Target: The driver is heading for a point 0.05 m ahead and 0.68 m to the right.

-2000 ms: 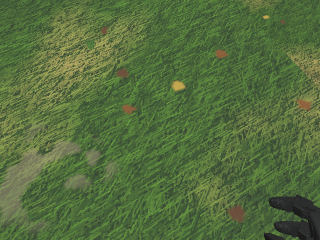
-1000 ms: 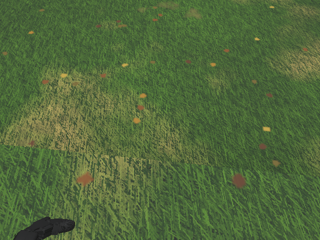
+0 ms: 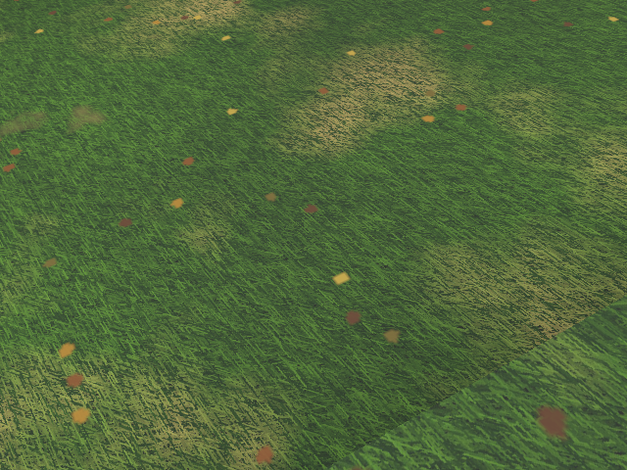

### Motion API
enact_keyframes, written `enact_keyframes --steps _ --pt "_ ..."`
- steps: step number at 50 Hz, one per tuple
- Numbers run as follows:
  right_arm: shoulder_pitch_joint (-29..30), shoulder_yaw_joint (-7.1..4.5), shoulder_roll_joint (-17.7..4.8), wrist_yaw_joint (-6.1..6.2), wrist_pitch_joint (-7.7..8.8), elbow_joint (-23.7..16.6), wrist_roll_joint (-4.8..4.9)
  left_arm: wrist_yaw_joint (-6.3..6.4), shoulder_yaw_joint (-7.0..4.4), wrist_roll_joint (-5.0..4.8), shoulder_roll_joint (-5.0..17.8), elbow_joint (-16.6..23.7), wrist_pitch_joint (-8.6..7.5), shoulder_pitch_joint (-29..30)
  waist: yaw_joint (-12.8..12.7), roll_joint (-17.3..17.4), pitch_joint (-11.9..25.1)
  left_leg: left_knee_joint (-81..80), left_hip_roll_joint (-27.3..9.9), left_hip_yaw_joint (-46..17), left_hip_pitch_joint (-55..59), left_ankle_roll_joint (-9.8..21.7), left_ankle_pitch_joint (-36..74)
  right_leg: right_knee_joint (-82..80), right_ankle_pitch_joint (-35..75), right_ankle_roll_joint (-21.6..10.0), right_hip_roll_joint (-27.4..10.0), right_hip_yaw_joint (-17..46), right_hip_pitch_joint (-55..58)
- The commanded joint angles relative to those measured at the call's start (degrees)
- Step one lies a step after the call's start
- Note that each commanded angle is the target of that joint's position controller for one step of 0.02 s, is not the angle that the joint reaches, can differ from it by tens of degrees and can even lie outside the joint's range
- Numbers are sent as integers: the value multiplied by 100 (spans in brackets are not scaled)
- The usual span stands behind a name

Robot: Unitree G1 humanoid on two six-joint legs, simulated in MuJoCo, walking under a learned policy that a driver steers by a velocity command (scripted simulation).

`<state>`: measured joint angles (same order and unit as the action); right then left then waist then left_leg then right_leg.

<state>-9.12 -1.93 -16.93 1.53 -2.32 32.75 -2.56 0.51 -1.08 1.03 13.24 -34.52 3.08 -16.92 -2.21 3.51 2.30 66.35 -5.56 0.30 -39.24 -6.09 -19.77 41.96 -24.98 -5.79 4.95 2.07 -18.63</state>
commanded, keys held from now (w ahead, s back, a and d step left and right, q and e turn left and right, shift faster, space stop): w+e+shift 1.00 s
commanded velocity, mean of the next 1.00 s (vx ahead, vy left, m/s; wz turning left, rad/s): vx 0.95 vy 0.00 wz -0.99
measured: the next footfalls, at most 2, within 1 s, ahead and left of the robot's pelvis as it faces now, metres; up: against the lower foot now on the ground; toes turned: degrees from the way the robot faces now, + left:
left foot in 0.28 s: +0.31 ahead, +0.08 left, +0.00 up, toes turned -18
right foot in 0.80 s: +0.45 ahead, -0.31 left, +0.00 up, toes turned -48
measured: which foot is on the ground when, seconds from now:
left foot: up 0.00-0.26, down 0.28-0.80, up 0.82-1.00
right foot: down 0.00-0.30, up 0.32-0.78, down 0.80-1.00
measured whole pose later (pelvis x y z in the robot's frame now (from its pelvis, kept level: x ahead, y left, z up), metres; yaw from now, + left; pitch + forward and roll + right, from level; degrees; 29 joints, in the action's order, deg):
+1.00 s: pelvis +0.43 -0.30 -0.01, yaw -56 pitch +1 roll +2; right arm -8.8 0.2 -14.8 -1.8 0.3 34.2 -4.6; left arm 0.2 -3.0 0.1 16.7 -42.0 0.2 -19.7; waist -1.7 -0.9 -0.2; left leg 69.5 -6.0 -1.5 -35.8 -5.1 -25.3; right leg 40.2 -21.9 -12.2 12.7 2.3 -18.2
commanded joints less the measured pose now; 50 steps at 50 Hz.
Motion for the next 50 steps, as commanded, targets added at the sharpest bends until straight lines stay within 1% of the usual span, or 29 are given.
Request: enact_keyframes --steps 1,7,10,12,13,14,15,16,17,18,19,22,25,27,30,32,34,35,37,38,39,40,41,42,43,44,46,48,50 --pt "670 -77 -522 -45 130 -565 -42 74 -264 25 1008 497 -349 289 28 -844 -293 55 86 -136 -1528 -54 754 -2340 20 -1173 -1228 2781 752" --pt "1402 116 -189 -148 107 -606 61 74 -298 -23 994 315 -520 -301 -259 -629 -232 -1708 386 -86 -500 87 1353 -2154 1898 -1109 -884 2466 1069" --pt "1444 36 -331 -170 114 -691 176 47 -334 -82 1159 286 -582 -138 -144 -785 -264 -2283 518 -120 622 234 1251 -2256 2669 -1025 -1031 2739 793" --pt "872 -71 -501 -112 150 -539 189 18 -336 -79 1191 315 -611 281 179 -931 -136 -2740 742 -164 1901 295 685 -1823 3100 -804 -793 2681 497" --pt "139 -131 -543 -79 175 -365 177 -23 -330 -134 1207 332 -624 503 627 -785 68 -3148 795 -113 2862 385 657 -1041 3603 -701 -597 2527 259" --pt "-1124 -262 -731 5 248 -44 93 -60 -314 -219 1112 349 -689 780 1243 -278 542 -3311 512 -201 4443 538 803 546 3589 -528 -272 2086 -445" --pt "-2160 -357 -1060 80 340 54 31 -68 -187 -149 561 453 -790 708 1514 773 1207 -3342 -688 -1646 5737 519 -635 2639 925 -401 198 1574 -1581" --pt "-1358 -377 -1453 87 346 -141 40 -86 -163 -326 444 730 -782 445 784 2009 1403 -4443 -1706 -4523 5816 729 -764 3556 -445 -169 745 1480 -3036" --pt "-609 -332 -947 100 406 -327 48 -14 -221 -130 673 464 -726 374 513 956 853 -4426 -1791 -4493 5000 867 -943 4079 309 -67 223 1354 -3239" --pt "-489 -202 -572 83 497 -317 35 -83 -267 -20 814 405 -665 693 504 400 592 -4205 -1698 -3673 4349 920 -719 4411 801 -19 46 1125 -3090" --pt "-264 -121 -316 49 553 -342 69 -136 -284 -5 787 388 -575 800 316 -38 338 -4124 -1538 -2881 3713 800 42 4403 1236 90 -80 1042 -2951" --pt "-396 -58 -305 -82 688 -18 53 -274 -178 -12 481 508 -278 980 103 242 24 -3983 -1220 -1401 2564 873 1420 4917 1381 244 -288 683 -2972" --pt "-609 -98 -575 -151 744 207 -16 -240 -168 -81 532 657 -134 1427 23 84 -191 -4262 -1450 -793 2354 1055 1710 5157 1807 313 -342 724 -3399" --pt "-604 -67 -558 -141 770 276 -15 -194 -170 -98 571 687 -37 1723 17 49 -347 -4248 -1426 -234 2425 1037 1926 5139 2185 265 -367 658 -3558" --pt "-941 -52 -583 -93 795 524 7 -232 -185 -18 605 776 -42 2155 75 -153 -670 -4330 -1429 447 2929 827 2203 4273 2597 114 -623 351 -3769" --pt "-1136 -80 -596 -64 734 701 9 -338 -118 -78 479 739 -65 2571 314 -229 -818 -4685 -1168 1133 3183 675 1969 2853 2508 20 -800 -272 -3344" --pt "-1506 -179 -824 -54 675 922 -56 -461 -87 -184 441 802 -99 2805 484 110 -1084 -4840 -1412 1429 3599 750 2818 1793 1470 -126 -943 -730 -2921" --pt "-1452 -227 -909 -74 629 977 -28 -473 -116 -160 528 801 -84 2716 400 230 -1132 -4835 -1372 1661 3611 796 3552 1393 1031 -193 -869 -983 -2455" --pt "-1378 -305 -1253 -83 455 1100 16 -395 -233 -183 797 642 -117 1858 -169 357 -538 -3862 -1445 1837 4003 869 6239 868 583 -472 -323 -1268 -1054" --pt "-1143 -370 -1464 -142 320 1016 51 -324 -358 -242 1062 444 -157 897 -668 446 62 -2780 -1461 1762 4083 870 6985 555 642 -652 -81 -1214 -35" --pt "-853 -396 -1549 -208 208 859 136 -232 -499 -234 1260 -55 -206 -462 -1247 88 802 -1047 -1239 1669 3448 729 6559 -117 893 -842 198 -906 1713" --pt "-924 -244 -831 -360 158 801 56 -143 -551 -266 1420 -223 -201 -279 -838 -1065 725 1119 -386 1560 1240 493 1349 13 621 -1114 -308 538 2965" --pt "-579 -175 -381 -362 247 -7 -26 -175 -623 -448 1943 55 -191 239 -145 -1554 1365 2543 763 651 -526 -2 -851 -1063 565 -1794 -1196 3654 3565" --pt "69 -134 -547 -358 415 -313 -68 -119 -642 -319 1837 145 -89 155 -300 -823 1080 2094 501 72 -1012 40 -410 -1770 73 -1667 -1418 3754 3222" --pt "196 -60 -442 -381 510 -333 -40 -50 -620 -243 1657 17 -96 211 -172 -702 450 1819 329 67 -1022 100 -210 -1952 -282 -1684 -1495 3556 2362" --pt "-39 0 -392 -355 518 -196 -108 -34 -558 -203 1459 -88 -191 119 22 -456 140 1447 88 26 -774 211 -293 -2044 -305 -1513 -1391 3384 1683" --pt "-438 42 -400 -331 322 -8 -271 2 -428 -139 1188 -60 -378 519 389 -366 -23 986 -30 -78 71 219 -662 -1986 -424 -1364 -932 2901 279" --pt "-476 46 -406 -318 203 -12 -246 14 -373 -84 1091 -62 -477 537 475 -331 -194 569 8 -13 313 90 -851 -2140 -251 -1389 -721 2760 -413" --pt "-207 54 -442 -297 262 -83 -200 7 -379 -10 1072 -126 -533 403 353 -304 -422 -125 31 50 384 15 -262 -2335 154 -1322 -550 2693 -585"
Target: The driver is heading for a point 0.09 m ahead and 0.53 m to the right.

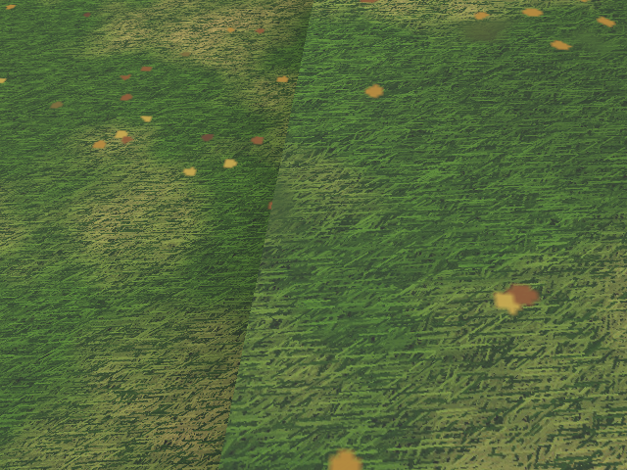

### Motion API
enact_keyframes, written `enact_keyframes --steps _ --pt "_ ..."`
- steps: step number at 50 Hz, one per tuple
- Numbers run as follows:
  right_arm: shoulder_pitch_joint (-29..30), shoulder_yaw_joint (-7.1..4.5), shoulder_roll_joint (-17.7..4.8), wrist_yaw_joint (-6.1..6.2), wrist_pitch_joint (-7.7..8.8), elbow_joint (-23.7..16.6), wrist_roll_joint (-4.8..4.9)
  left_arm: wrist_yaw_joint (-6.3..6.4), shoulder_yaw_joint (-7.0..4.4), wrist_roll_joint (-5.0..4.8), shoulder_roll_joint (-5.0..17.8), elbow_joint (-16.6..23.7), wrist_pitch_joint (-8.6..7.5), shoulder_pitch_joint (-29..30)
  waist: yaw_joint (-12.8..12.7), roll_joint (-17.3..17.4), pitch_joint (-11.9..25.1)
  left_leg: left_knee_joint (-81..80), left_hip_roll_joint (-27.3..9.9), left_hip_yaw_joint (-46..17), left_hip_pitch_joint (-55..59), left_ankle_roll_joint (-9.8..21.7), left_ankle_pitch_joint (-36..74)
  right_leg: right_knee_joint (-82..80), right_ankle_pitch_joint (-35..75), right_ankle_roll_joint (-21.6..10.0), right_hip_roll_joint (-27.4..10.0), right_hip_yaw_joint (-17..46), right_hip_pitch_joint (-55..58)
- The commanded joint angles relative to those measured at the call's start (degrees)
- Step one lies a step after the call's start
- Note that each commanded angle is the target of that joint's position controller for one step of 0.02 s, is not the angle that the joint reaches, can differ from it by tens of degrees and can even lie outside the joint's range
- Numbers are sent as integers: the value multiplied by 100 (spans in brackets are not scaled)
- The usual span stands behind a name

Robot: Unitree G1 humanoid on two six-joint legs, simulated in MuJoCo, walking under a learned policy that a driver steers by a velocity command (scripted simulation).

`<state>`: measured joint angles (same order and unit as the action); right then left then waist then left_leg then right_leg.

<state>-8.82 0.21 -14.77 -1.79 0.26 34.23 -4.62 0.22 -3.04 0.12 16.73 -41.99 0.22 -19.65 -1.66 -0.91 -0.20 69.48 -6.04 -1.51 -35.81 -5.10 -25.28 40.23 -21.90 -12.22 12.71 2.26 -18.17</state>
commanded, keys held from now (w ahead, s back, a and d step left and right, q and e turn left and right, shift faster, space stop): w+e+shift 0.50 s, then e+shift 0.40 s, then shift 0.10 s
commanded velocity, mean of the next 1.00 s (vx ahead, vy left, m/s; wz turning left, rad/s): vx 0.71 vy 0.00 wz -0.98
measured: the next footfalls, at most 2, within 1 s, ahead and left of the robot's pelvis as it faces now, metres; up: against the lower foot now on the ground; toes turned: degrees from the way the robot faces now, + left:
left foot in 0.22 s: +0.37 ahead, +0.08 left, +0.00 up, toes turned -15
right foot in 0.64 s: +0.69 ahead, -0.35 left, +0.00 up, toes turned -39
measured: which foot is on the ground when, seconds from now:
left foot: up 0.00-0.20, down 0.22-0.62, up 0.64-1.00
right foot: down 0.00-0.22, up 0.24-0.62, down 0.64-1.00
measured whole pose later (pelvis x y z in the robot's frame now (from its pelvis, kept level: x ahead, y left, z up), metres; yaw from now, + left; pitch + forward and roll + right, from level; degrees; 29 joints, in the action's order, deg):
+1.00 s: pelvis +0.71 -0.35 +0.02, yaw -57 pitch +3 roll +0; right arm 0.6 0.4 -15.2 0.7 -0.9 31.9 -2.4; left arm 1.6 -4.8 0.3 18.3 -43.5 -0.6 -20.5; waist -6.2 1.6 -5.9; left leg 46.9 -2.7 -3.4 -41.6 -1.8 -6.2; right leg 27.2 -15.4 -9.7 16.0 13.0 -11.1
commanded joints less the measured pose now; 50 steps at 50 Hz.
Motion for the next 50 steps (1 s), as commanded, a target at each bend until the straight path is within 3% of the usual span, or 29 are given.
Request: enact_keyframes --steps 1,3,6,8,9,10,11,12,13,15,16,18,21,23,26,27,28,30,31,32,33,34,35,36,38,40,42,46,50 --pt "-41 -156 -679 67 56 -258 51 32 -191 151 725 617 -262 626 178 126 -282 -959 124 309 239 -95 734 -2291 339 -566 -1236 2533 -637" --pt "431 -118 -602 93 127 -364 152 64 -202 149 694 527 -342 329 -104 -28 -410 -1678 402 318 502 -1 1101 -2291 1575 -448 -1231 2557 -319" --pt "761 -95 -545 33 242 -518 185 37 -231 76 798 166 -473 -47 -356 -30 -460 -2559 886 400 638 289 1398 -2085 3636 -426 -1348 2635 651" --pt "441 -129 -613 35 378 -512 227 54 -260 31 956 28 -475 212 -94 57 -353 -3401 1276 524 1720 526 1444 -1674 5635 -122 -1244 2439 623" --pt "-216 -207 -805 52 449 -382 262 33 -259 33 1074 7 -498 410 322 120 30 -3763 1244 478 2629 662 1616 -884 6637 16 -1290 2422 590" --pt "-1340 -311 -971 114 478 -125 323 2 -289 -12 1211 82 -556 829 1026 73 685 -4230 1020 261 4039 803 2018 209 6553 151 -1190 2353 177" --pt "-2438 -497 -1323 318 406 54 371 -40 -180 -33 894 263 -682 1091 1533 22 1511 -4164 167 -441 5524 1004 1141 1552 4907 349 -983 2008 -471" --pt "-2723 -627 -1745 417 385 138 200 -101 10 -131 230 620 -738 1133 1372 1510 2178 -4830 -1681 -3419 6751 1869 -30 3363 -17 624 -127 1251 -2032" --pt "-1919 -628 -1313 334 320 88 106 -35 51 -27 536 638 -626 1431 1112 853 1612 -5029 -1834 -4255 5730 2039 -687 3976 432 493 -558 993 -2365" --pt "-1635 -510 -640 175 401 232 102 -139 25 102 651 585 -473 1680 876 -238 413 -5416 -1546 -2900 4487 1745 -128 4145 979 476 -1105 769 -2502" --pt "-1762 -470 -464 132 459 422 87 -220 29 151 578 613 -397 1751 773 -329 53 -5519 -1358 -2290 4209 1577 300 4220 919 453 -1280 682 -2731" --pt "-2090 -383 -122 122 523 859 99 -434 125 82 168 646 -298 1632 594 -25 -208 -5524 -1064 -1255 3972 1232 647 4423 1008 397 -1434 629 -3121" --pt "-2071 -365 -102 -22 664 1179 179 -518 202 80 -23 1013 -253 2192 429 162 -657 -5832 -1049 -114 3362 895 1823 4139 1355 427 -1724 363 -3474" --pt "-1603 -400 -327 27 772 1189 168 -563 232 209 -58 1279 -237 2517 209 405 -930 -6304 -746 812 2459 688 2619 3180 2085 463 -1755 66 -2899" --pt "-1720 -406 -534 87 712 1381 171 -674 317 210 -149 1442 -305 3138 309 312 -1255 -6499 -522 1840 2528 672 4685 1362 1904 336 -1602 -990 -2087" --pt "-1858 -469 -708 117 683 1427 244 -637 322 232 -158 1360 -307 3030 311 388 -1092 -6189 -464 1952 2872 650 5814 1027 1776 271 -1339 -1265 -1741" --pt "-1909 -522 -963 181 651 1459 297 -605 294 252 -101 1303 -323 2650 80 647 -779 -5597 -598 1941 2984 641 7012 766 1611 225 -1108 -1359 -1073" --pt "-1673 -610 -1408 251 499 1291 402 -440 48 187 356 697 -365 675 -798 796 455 -3091 -756 1745 3008 639 8126 284 1586 79 -577 -1234 939" --pt "-1439 -603 -1357 214 467 1171 457 -301 -164 191 702 345 -395 -500 -1301 575 1020 -1318 -695 1673 2079 465 6960 -313 2253 -85 -578 -701 2604" --pt "-1584 -594 -939 137 429 1061 410 -101 -356 72 1037 331 -336 -167 -725 -586 1017 724 333 1628 584 213 344 -529 3852 15 -1364 479 3629" --pt "-1934 -471 -799 163 387 300 569 -86 -524 244 1823 681 -229 -141 -478 -943 2523 3263 721 671 -920 -74 -916 -336 7468 -1500 -3096 3088 5395" --pt "-1463 -431 -984 183 412 198 482 68 -582 99 1722 843 -124 -319 -610 -66 3177 3357 456 15 -895 8 -150 -739 7157 -1512 -2973 3312 5082" --pt "-1396 -396 -836 175 410 198 491 136 -554 5 1533 718 -94 -57 -322 222 2420 2863 257 -99 -878 -4 33 -1123 6326 -1377 -2791 3030 4128" --pt "-1168 -361 -780 157 378 158 337 160 -473 -49 1211 673 -107 182 -90 672 1602 2171 19 -98 -793 -27 -18 -1390 5475 -1149 -2466 2699 3037" --pt "-1150 -352 -715 156 157 125 102 193 -315 -100 776 708 -143 612 325 793 733 1547 -116 -122 -334 -91 -72 -1790 5558 -911 -2118 2285 1442" --pt "-945 -338 -647 216 -39 15 73 117 -294 -65 774 567 -253 555 452 925 538 627 -259 -89 25 -140 -200 -1856 6096 -745 -1926 2116 548" --pt "-522 -272 -522 253 -89 -177 106 81 -333 47 900 475 -323 457 394 787 664 -140 -95 35 239 -60 305 -1711 6631 -464 -1589 1907 301" --pt "190 -141 -430 263 -133 -417 169 115 -336 -7 842 282 -202 152 101 207 753 -1511 410 124 371 266 1881 -1344 6455 439 -1012 1707 531" --pt "661 -73 -525 276 -56 -433 275 197 -320 51 731 136 -123 -330 -334 -165 466 -2765 756 197 337 451 2232 -1084 6252 835 -1005 1975 1224"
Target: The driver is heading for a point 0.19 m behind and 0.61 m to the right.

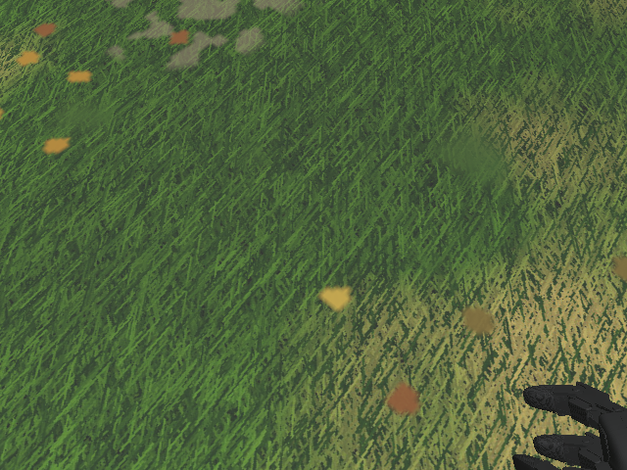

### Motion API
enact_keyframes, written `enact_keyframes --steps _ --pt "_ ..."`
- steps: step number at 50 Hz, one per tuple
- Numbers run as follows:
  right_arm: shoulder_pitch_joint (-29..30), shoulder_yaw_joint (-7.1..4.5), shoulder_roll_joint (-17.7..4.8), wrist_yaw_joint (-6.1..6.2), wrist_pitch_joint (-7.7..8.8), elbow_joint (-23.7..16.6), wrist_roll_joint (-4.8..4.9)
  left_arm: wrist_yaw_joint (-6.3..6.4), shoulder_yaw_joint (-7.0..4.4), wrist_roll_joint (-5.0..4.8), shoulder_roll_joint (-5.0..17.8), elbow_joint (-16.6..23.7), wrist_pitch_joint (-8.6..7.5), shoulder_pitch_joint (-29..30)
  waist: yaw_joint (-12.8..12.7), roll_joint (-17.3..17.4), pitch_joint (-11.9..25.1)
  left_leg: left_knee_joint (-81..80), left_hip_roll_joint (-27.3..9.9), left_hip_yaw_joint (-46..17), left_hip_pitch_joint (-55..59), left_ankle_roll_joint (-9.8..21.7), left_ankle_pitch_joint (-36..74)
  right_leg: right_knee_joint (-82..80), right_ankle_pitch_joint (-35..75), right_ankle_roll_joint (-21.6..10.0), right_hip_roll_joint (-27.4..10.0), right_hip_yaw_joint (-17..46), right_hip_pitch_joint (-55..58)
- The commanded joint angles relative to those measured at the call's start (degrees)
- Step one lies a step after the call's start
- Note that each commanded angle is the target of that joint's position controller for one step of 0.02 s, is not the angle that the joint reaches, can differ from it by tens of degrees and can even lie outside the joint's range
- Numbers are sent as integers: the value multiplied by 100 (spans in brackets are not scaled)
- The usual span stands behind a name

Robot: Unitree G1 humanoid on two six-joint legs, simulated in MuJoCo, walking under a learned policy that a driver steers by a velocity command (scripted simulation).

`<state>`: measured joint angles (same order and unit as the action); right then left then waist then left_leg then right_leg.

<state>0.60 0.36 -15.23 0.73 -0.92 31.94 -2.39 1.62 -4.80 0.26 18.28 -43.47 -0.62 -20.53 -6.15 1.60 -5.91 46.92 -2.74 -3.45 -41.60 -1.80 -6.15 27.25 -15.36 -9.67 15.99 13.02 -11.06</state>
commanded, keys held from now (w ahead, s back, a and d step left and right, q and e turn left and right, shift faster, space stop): shift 0.40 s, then e+shift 0.24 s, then w+e+shift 0.36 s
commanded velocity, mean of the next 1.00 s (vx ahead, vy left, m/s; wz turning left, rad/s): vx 0.21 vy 0.00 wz -0.54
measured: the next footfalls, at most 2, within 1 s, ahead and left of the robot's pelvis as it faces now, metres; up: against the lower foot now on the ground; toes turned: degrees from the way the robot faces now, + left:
left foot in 0.10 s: +0.23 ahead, +0.11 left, +0.00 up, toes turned -6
right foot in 0.44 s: +0.14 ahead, -0.09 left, +0.00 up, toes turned -3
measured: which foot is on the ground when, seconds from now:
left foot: up 0.00-0.08, down 0.10-0.44, up 0.46-0.72, down 0.74-1.00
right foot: down 0.00-0.10, up 0.12-0.42, down 0.44-0.74, up 0.76-1.00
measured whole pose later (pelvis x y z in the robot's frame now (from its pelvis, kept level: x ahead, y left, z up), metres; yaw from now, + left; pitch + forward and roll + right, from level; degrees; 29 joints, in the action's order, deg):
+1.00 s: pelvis +0.18 +0.00 +0.01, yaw -32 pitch +2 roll +0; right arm -23.1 -2.4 -18.4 0.5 2.9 39.7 -1.8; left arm -4.6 -4.5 2.5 19.5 -36.3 2.3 -9.6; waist 2.2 -2.1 3.4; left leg 18.8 -1.1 10.3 -2.1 1.0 -18.8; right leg 73.6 -7.7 0.4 -0.1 3.5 -44.5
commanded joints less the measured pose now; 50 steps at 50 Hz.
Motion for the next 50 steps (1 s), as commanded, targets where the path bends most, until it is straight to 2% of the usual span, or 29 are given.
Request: enact_keyframes --steps 1,3,4,5,6,7,8,9,11,13,16,18,20,21,22,23,24,25,29,32,34,36,37,38,39,40,42,46,50 --pt "-341 -88 -552 38 104 -166 52 79 -143 78 587 307 -20 -182 152 -478 988 -835 509 305 1118 193 188 430 5718 652 -1363 1006 590" --pt "-946 -165 -796 96 204 26 35 88 -165 92 692 405 -25 59 485 -670 1089 -1601 581 140 2003 432 207 1037 5896 913 -1417 1135 521" --pt "-1502 -204 -854 133 297 192 14 62 -157 34 712 469 -74 276 848 -600 1151 -2275 320 -34 2875 624 1040 1677 5222 1060 -1292 1031 143" --pt "-2021 -254 -1023 178 368 230 77 27 -119 -38 530 644 -132 217 1087 188 1765 -1946 -1065 -1015 4396 1192 3687 3357 1418 1202 -929 398 -762" --pt "-1944 -289 -1174 162 234 128 142 57 -109 -37 412 678 -135 -444 709 970 2359 -1640 -2600 -2582 5170 2350 6605 4670 -2924 1309 -76 -337 -1724" --pt "-1769 -326 -949 154 138 73 209 69 -91 194 667 522 -93 -547 704 546 2407 -1880 -2591 -3024 4710 2665 5923 5313 -2356 1135 -391 -321 -2079" --pt "-1543 -254 -636 167 123 35 215 48 -65 262 649 478 -16 -174 696 25 1968 -2110 -2126 -2579 4116 2436 4470 5521 -1781 1118 -537 -197 -2107" --pt "-1239 -184 -434 159 109 23 159 11 -23 258 554 565 61 86 573 -154 1594 -2344 -1702 -2075 3550 2104 3133 5322 -1495 1125 -642 -226 -2101" --pt "-1031 -189 -511 98 89 85 97 -128 27 210 433 618 246 112 428 147 1176 -2731 -1150 -1353 2750 1764 1670 4879 -1250 1190 -733 -370 -1858" --pt "-1054 -222 -615 22 64 198 45 -208 119 145 265 615 333 113 387 375 1098 -2881 -822 -821 2374 1568 1198 4017 -1212 1202 -788 -662 -1490" --pt "-1276 -267 -708 -53 22 348 32 -238 301 98 -15 656 349 361 536 668 1157 -2999 -665 -609 2293 1443 438 2332 -1270 1082 -1063 -1009 -904" --pt "-1458 -316 -768 -115 -48 465 38 -211 348 73 -25 665 334 466 640 884 1189 -3026 -690 -735 2319 1413 -143 1479 -996 939 -1142 -1182 -486" --pt "-1426 -312 -733 -146 -134 481 109 -186 363 118 -45 573 272 306 461 768 1097 -2846 -603 -693 1875 1158 -1008 176 -103 762 -1157 -1297 374" --pt "-1525 -337 -764 -127 -141 490 113 -186 330 146 101 610 227 394 466 633 978 -2724 -567 -584 1648 902 -1422 -225 -34 637 -1166 -1157 578" --pt "-1627 -338 -696 -124 -132 433 97 -178 295 213 370 760 170 573 537 1 922 -2219 -421 -310 1410 608 -1660 -814 -324 448 -1840 -174 615" --pt "-1489 -259 -436 -133 -100 107 165 -124 145 213 928 906 165 893 722 -1472 780 -1269 366 624 1122 212 -1962 -1358 -487 -45 -2969 1537 40" --pt "-1275 -327 -702 -64 -132 134 151 -109 101 247 813 908 157 863 466 -1294 546 -539 411 422 1379 178 -2207 -1311 -11 -372 -3159 1690 -545" --pt "-1252 -372 -739 -51 -155 96 176 -82 82 216 756 878 143 878 550 -1128 443 -33 469 326 1201 176 -2255 -1114 612 -472 -2957 1533 -474" --pt "-1483 -364 -616 18 -195 109 114 -34 -3 58 620 798 136 839 682 -874 823 620 502 276 965 20 -2083 -473 3031 -351 -2353 1019 164" --pt "-1165 -278 -479 60 -201 -91 173 -40 -95 79 639 779 145 714 553 -955 1017 -37 570 229 1193 -21 -2034 -309 2780 -242 -2190 1292 291" --pt "-1288 -277 -550 -2 -178 -102 137 -117 -199 145 785 811 184 706 565 -963 1193 -806 674 142 1999 68 -2313 -705 -818 -244 -1992 1790 -249" --pt "-2212 -356 -604 32 -130 181 225 -173 -223 110 716 1114 208 1586 1324 -713 828 -2356 594 105 4262 270 -1662 -492 -2590 118 -1511 1670 -2347" --pt "-2804 -517 -1157 124 -42 311 196 -141 -143 54 304 1195 153 1537 1515 308 873 -2981 -505 -815 5434 424 -2620 929 -2683 514 -947 723 -3543" --pt "-2651 -691 -1890 172 -2 180 53 -158 -13 41 -65 1427 79 1667 1472 1378 845 -3842 -2194 -3179 5298 749 -4535 2621 -1761 790 -435 -262 -4547" --pt "-2175 -654 -1629 190 30 110 3 -185 -73 242 398 1467 53 2047 1269 480 387 -3842 -2184 -3102 4474 796 -4554 3306 -836 848 -1174 -218 -4600" --pt "-1816 -538 -1278 155 98 65 14 -290 -113 266 484 1465 39 1973 956 355 290 -3765 -1947 -2641 3970 766 -4269 3639 -432 878 -1287 -288 -4351" --pt "-1400 -439 -1017 85 215 25 109 -511 -148 279 586 1174 107 1301 582 522 402 -3841 -1355 -1388 3608 630 -3354 4291 102 1000 -1425 -614 -3870" --pt "-1925 -442 -991 -13 423 287 64 -629 -27 195 428 1180 204 1464 752 364 192 -3998 -1227 -265 3574 567 -2600 4860 753 1058 -1664 -836 -4144" --pt "-2646 -453 -1006 -22 529 629 43 -664 39 235 355 1289 200 2004 1041 264 4 -4021 -1362 299 4306 556 -2146 4706 876 972 -1753 -905 -4782"
Velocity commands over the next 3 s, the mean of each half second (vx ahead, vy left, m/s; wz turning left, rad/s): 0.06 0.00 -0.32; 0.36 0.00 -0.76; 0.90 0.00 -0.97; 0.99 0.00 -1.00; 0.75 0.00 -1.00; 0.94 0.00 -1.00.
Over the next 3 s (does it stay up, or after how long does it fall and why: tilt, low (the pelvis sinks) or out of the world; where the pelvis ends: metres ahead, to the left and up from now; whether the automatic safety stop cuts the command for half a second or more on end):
stays up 0.47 -1.49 -0.02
